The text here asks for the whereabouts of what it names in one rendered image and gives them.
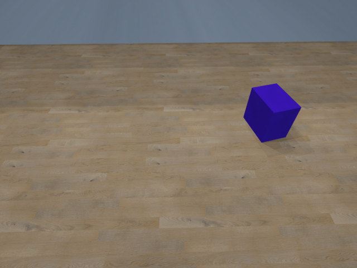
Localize carton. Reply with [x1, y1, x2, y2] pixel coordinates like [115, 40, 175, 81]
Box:
[244, 83, 301, 142]

